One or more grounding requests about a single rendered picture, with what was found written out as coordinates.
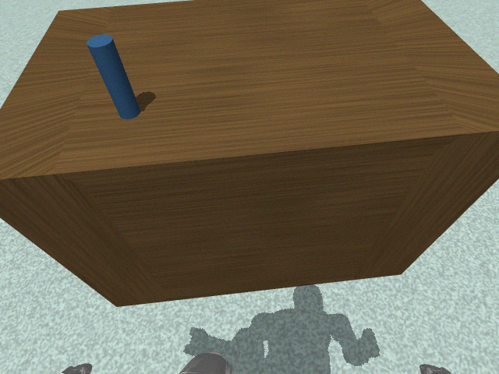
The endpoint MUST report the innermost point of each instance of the can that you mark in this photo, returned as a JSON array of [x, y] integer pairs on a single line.
[[109, 64]]

